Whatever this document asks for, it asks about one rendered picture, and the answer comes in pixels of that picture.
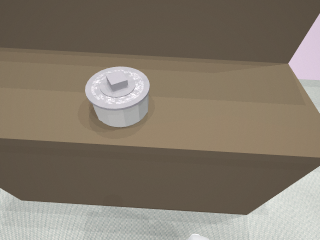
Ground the lid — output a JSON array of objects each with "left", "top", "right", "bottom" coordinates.
[{"left": 85, "top": 66, "right": 150, "bottom": 111}]

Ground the table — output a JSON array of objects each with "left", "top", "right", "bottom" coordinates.
[{"left": 0, "top": 0, "right": 320, "bottom": 215}]

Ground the knob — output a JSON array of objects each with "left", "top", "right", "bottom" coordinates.
[{"left": 106, "top": 71, "right": 128, "bottom": 90}]

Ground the pot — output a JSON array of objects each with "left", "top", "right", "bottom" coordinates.
[{"left": 93, "top": 94, "right": 149, "bottom": 127}]

